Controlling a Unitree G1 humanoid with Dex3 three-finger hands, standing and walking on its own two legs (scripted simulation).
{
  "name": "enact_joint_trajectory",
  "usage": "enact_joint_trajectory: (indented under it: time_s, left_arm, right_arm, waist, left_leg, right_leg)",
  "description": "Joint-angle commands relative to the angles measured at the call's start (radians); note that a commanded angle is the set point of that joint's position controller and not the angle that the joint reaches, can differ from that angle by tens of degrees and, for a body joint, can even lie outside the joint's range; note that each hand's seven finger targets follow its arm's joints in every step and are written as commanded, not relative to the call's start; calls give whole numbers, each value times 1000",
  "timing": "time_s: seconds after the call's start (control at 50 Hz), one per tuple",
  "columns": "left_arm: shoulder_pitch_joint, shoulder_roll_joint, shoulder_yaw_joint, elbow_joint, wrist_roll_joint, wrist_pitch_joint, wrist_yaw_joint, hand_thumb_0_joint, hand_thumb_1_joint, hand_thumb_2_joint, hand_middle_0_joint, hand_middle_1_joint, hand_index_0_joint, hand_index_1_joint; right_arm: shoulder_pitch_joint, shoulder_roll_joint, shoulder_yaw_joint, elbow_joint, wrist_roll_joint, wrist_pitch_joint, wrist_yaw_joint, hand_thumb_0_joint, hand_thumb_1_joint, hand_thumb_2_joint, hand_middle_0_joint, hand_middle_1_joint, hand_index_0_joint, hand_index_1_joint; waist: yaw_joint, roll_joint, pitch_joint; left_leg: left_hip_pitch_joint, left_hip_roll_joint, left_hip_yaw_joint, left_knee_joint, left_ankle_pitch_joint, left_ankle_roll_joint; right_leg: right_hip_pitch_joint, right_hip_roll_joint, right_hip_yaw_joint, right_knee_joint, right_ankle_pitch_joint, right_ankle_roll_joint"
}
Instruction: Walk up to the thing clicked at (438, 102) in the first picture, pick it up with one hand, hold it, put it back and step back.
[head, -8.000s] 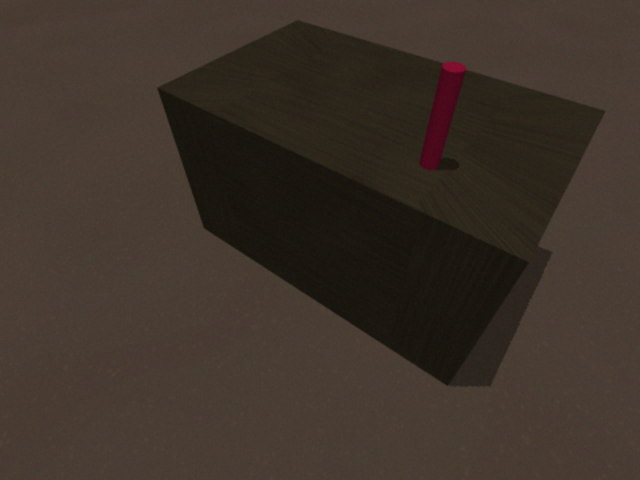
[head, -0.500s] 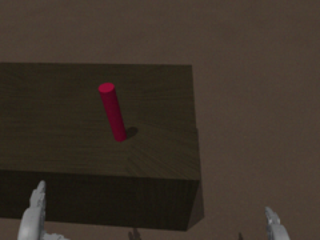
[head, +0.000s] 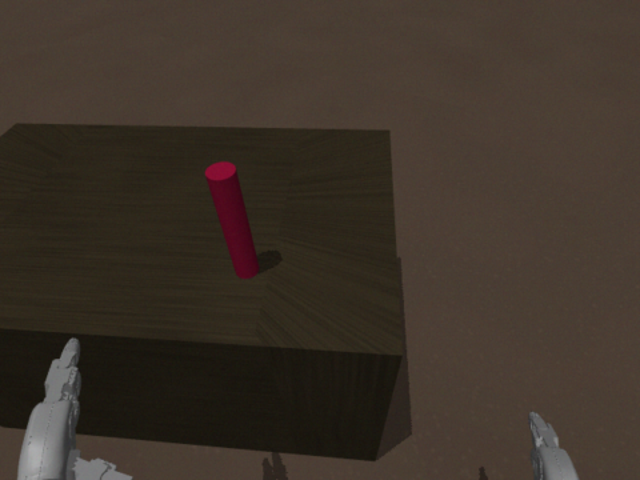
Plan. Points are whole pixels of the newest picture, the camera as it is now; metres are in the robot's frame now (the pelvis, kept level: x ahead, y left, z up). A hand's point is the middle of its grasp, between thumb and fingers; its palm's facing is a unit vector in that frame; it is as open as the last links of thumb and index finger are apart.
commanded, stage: rise first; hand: left
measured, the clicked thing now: (235, 226) +0.53 +0.18 -0.01
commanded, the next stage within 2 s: go down in 0.02 s
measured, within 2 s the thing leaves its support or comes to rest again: neither
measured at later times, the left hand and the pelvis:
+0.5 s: hand (93, 363) +0.25 +0.29 +0.05, palm faces +0.27 -0.94 -0.19, open 17.6 cm; pelvis -0.01 +0.00 -0.01, yaw +1 degrees
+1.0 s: hand (94, 317) +0.31 +0.32 +0.05, palm faces +0.15 -0.99 -0.01, open 17.6 cm; pelvis +0.00 +0.02 -0.02, yaw +0 degrees
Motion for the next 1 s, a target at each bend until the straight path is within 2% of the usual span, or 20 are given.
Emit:
enact_joint_trajectory:
  time_s: [0.0,0.02,0.1,0.12,0.14,0.18,0.2,0.22,0.26,0.32,0.44,0.48,0.52,0.54,0.6,0.74,0.82,0.88,0.94,0.98]
  left_arm:
    - [-51,188,110,-208,-3,-77,14,0,-597,78,-44,-49,-30,-65]
    - [-42,172,94,-212,-3,-81,9,0,-589,72,-42,-46,-29,-60]
    - [-56,202,127,-229,-3,-91,12,0,-605,88,-42,-47,-25,-66]
    - [-50,194,127,-224,-2,-95,12,0,-611,8,-77,-82,-87,-75]
    - [-97,76,80,-293,-38,-115,-15,0,-611,29,-79,-82,-80,-87]
    - [-103,166,163,-181,-42,-109,-23,0,-611,23,-83,-92,-84,-95]
    - [-149,175,152,-205,-31,-115,-32,0,-611,22,-81,-91,-86,-90]
    - [-206,184,167,-210,-36,-125,-42,0,-611,28,-77,-87,-83,-86]
    - [-276,221,199,-157,-48,-136,-60,0,-611,41,-69,-84,-74,-83]
    - [-399,269,238,-104,-81,-167,-113,0,-611,43,-61,-78,-70,-74]
    - [-597,335,266,131,-167,-194,-273,0,-611,68,-47,-76,-55,-74]
    - [-660,355,279,191,-194,-196,-323,0,-611,73,-43,-75,-51,-72]
    - [-718,422,321,233,-222,-201,-368,0,-604,72,-43,-70,-50,-68]
    - [-692,406,315,318,-229,-197,-388,0,-611,62,-49,-70,-57,-68]
    - [-748,438,333,384,-254,-203,-439,0,-611,56,-51,-64,-58,-62]
    - [-805,464,356,402,-261,-218,-479,0,-568,56,-51,-46,-56,-45]
    - [-843,462,343,412,-259,-227,-479,0,-590,59,-57,-53,-60,-54]
    - [-889,511,374,373,-252,-240,-476,0,-589,57,-59,-52,-64,-52]
    - [-930,482,355,444,-270,-242,-501,0,-599,60,-56,-59,-65,-56]
    - [-1021,582,402,417,-270,-252,-512,0,-611,58,-58,-61,-68,-58]
  right_arm:
    - [-81,-153,-63,-143,5,-56,-8,0,528,-52,53,51,51,51]
    - [-92,-116,-28,-163,6,-59,-2,0,532,-50,53,51,51,51]
    - [-106,-170,-73,-153,4,-64,-7,0,530,-54,53,51,51,51]
    - [-95,-147,-56,-152,4,-65,-4,0,516,-47,53,51,51,51]
    - [-148,-55,33,-166,0,-67,14,0,505,-51,52,50,50,50]
    - [-100,-177,-76,-147,-5,-66,0,0,502,-51,51,50,50,50]
    - [-90,-114,-23,-132,-3,-61,4,0,511,-48,52,50,50,50]
    - [-103,-113,-19,-168,-4,-63,7,0,517,-47,52,50,50,50]
    - [-112,-153,-57,-145,-4,-60,-4,0,527,-45,52,50,50,50]
    - [-112,-115,-21,-137,1,-67,-5,0,532,-44,52,50,50,50]
    - [-117,-150,-26,-111,17,-73,-24,0,531,-48,51,50,50,50]
    - [-117,-115,16,-88,23,-70,-21,0,536,-47,51,50,50,50]
    - [-124,-153,-6,-92,23,-74,-26,0,535,-48,51,50,50,50]
    - [-133,-136,22,-107,25,-76,-23,0,528,-50,51,50,50,50]
    - [-131,-165,10,-126,25,-76,-28,0,527,-50,51,50,50,50]
    - [-114,-174,22,-191,16,-78,-26,0,546,-45,51,50,50,50]
    - [-87,-189,-8,-126,16,-72,-29,0,537,-48,51,50,50,50]
    - [-72,-173,3,-130,15,-74,-32,0,538,-48,51,50,50,50]
    - [-91,-166,17,-124,16,-85,-35,0,541,-48,51,50,50,50]
    - [-89,-175,12,-110,14,-87,-41,0,544,-47,51,50,50,50]
  waist:
    - [3,-20,-67]
    - [7,-37,-71]
    - [3,-33,-71]
    - [10,-41,-76]
    - [13,-22,-99]
    - [-17,-71,-86]
    - [-13,-39,-93]
    - [-23,-51,-110]
    - [-35,-36,-106]
    - [-37,-27,-136]
    - [-64,17,-178]
    - [-47,44,-199]
    - [-40,46,-227]
    - [-39,33,-230]
    - [-39,29,-260]
    - [-18,35,-381]
    - [-30,62,-310]
    - [-36,70,-336]
    - [-64,43,-310]
    - [-73,68,-339]
  left_leg:
    - [0,-22,58,-65,136,30]
    - [-1,-24,60,-60,136,34]
    - [-1,-24,59,-63,126,32]
    - [-6,-21,56,-62,127,32]
    - [-49,-29,55,-14,110,29]
    - [-48,-22,50,-7,93,30]
    - [-52,-28,52,-2,79,32]
    - [-52,-29,51,7,74,33]
    - [-66,-35,51,13,41,33]
    - [-85,-36,41,34,21,37]
    - [-107,-26,23,60,43,32]
    - [-123,-22,16,69,73,29]
    - [-134,-24,16,80,86,29]
    - [-136,-20,14,83,102,28]
    - [-143,-13,10,95,144,22]
    - [-108,-6,11,139,307,14]
    - [-136,-3,11,130,238,12]
    - [-139,-9,14,133,197,15]
    - [-162,-5,10,143,171,19]
    - [-149,-11,15,157,153,23]
  right_leg:
    - [-7,14,-47,-66,136,-17]
    - [-2,11,-45,-71,135,-13]
    - [-16,13,-45,-69,122,-16]
    - [2,15,-48,-67,122,-16]
    - [-32,10,-39,-41,101,-9]
    - [-55,14,-39,-36,86,-5]
    - [-66,6,-34,-35,78,-6]
    - [-66,6,-30,-31,77,-3]
    - [-97,0,-26,-23,54,-2]
    - [-107,-9,-19,-4,42,-1]
    - [-151,3,-23,50,77,-12]
    - [-153,8,-27,71,98,-18]
    - [-142,8,-25,78,108,-20]
    - [-144,11,-27,84,115,-21]
    - [-152,17,-26,98,135,-25]
    - [-130,20,-19,128,235,-29]
    - [-192,23,-19,125,174,-30]
    - [-181,21,-18,128,169,-30]
    - [-218,23,-19,134,152,-26]
    - [-229,18,-15,137,152,-25]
